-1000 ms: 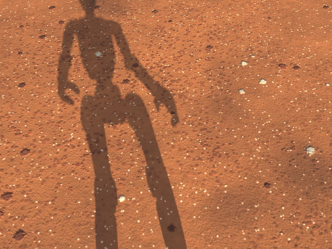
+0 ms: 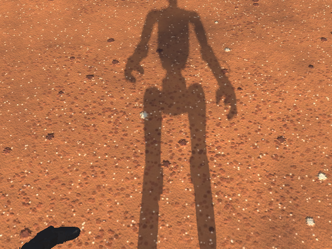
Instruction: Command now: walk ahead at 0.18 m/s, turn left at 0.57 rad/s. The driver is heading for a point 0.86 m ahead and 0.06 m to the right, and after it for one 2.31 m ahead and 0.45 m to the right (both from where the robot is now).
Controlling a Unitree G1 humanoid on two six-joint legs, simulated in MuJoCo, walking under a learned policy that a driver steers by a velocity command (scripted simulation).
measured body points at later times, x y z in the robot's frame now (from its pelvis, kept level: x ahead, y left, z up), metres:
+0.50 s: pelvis +0.06 +0.03 +0.01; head +0.07 +0.04 +0.46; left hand +0.13 +0.31 -0.12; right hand +0.28 -0.19 -0.07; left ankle +0.06 +0.13 -0.72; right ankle +0.07 -0.11 -0.70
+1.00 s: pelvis +0.05 -0.03 +0.02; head +0.08 -0.07 +0.47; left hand +0.23 +0.24 -0.06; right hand +0.16 -0.34 -0.09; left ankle +0.09 +0.15 -0.65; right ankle +0.04 -0.10 -0.72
